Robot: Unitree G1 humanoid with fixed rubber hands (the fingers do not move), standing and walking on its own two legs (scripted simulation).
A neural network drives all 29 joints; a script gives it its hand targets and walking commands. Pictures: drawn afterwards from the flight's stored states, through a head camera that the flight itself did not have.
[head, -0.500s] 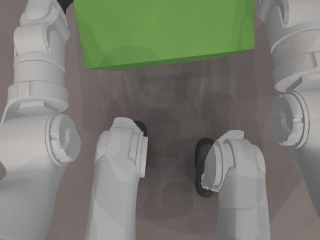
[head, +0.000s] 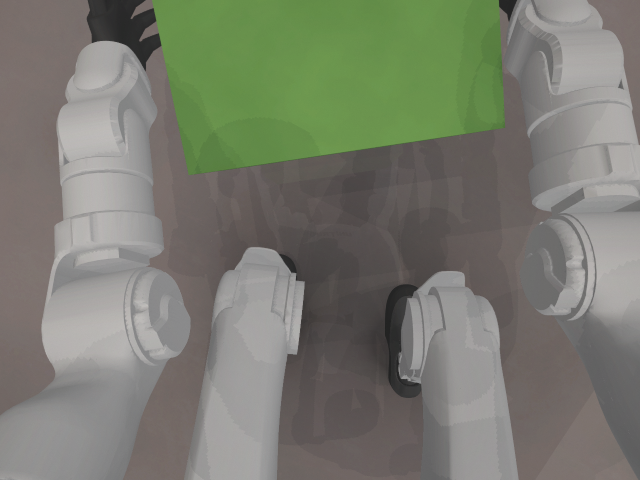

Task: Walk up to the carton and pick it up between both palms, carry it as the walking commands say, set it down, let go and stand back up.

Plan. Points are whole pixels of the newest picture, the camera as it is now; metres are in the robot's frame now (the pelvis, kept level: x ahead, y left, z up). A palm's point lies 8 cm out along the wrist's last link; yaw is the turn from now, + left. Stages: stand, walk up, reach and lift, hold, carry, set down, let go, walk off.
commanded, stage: reach and lift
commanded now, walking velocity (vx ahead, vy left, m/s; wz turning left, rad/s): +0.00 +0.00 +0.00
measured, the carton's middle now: (326, 64) +0.53 +0.08 -0.20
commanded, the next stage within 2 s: none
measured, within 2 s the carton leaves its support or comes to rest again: neither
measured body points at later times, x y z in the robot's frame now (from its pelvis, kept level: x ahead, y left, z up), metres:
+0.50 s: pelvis +0.00 -0.01 +0.05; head +0.32 +0.03 +0.37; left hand +0.50 +0.26 -0.04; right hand +0.58 -0.11 -0.04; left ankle +0.12 +0.13 -0.40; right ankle +0.10 -0.12 -0.40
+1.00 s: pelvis +0.01 +0.00 +0.11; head +0.29 +0.03 +0.46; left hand +0.47 +0.26 +0.03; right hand +0.56 -0.11 +0.04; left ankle +0.12 +0.13 -0.40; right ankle +0.10 -0.12 -0.40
